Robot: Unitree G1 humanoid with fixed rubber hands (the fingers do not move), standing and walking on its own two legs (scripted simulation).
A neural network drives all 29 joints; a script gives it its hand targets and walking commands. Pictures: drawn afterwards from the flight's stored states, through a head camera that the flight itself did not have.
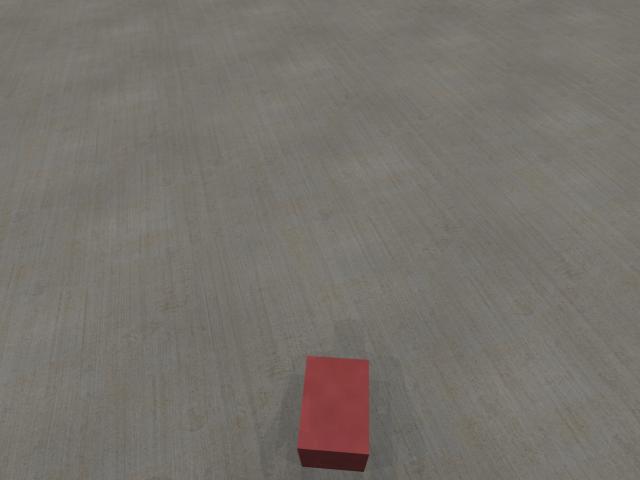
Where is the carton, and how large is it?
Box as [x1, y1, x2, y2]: [297, 356, 368, 471]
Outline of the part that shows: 307,356 297,445 302,466 363,471 368,456 368,360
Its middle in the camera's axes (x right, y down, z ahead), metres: +0.05 +0.48 +1.10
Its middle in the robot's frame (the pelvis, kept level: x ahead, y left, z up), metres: +0.41 +0.01 -0.68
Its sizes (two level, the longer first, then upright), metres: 0.241 0.176 0.205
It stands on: the floor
